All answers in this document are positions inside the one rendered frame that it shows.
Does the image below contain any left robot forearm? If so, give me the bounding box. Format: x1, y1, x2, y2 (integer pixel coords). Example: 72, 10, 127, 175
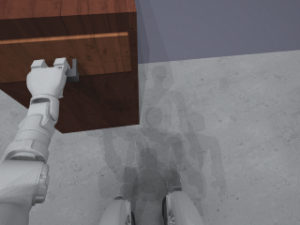
0, 94, 60, 164

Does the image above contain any right robot thigh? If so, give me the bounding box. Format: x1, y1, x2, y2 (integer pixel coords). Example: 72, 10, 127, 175
166, 190, 205, 225

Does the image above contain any left robot upper arm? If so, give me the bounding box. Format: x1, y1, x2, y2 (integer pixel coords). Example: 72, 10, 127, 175
0, 159, 50, 225

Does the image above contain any cabinet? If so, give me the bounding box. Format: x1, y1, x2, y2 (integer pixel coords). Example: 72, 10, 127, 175
0, 0, 140, 134

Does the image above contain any handle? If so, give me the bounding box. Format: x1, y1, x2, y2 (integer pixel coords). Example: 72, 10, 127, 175
65, 59, 79, 83

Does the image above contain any robot left hand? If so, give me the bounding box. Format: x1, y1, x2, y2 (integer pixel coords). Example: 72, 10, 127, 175
26, 57, 70, 99

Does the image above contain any drawer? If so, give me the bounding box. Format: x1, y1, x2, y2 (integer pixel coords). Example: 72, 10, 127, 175
0, 32, 131, 83

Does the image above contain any robot thigh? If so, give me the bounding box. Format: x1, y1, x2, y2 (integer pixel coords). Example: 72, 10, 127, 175
166, 190, 205, 225
98, 199, 131, 225

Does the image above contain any left robot thigh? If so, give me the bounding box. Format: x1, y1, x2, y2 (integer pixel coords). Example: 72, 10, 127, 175
98, 199, 131, 225

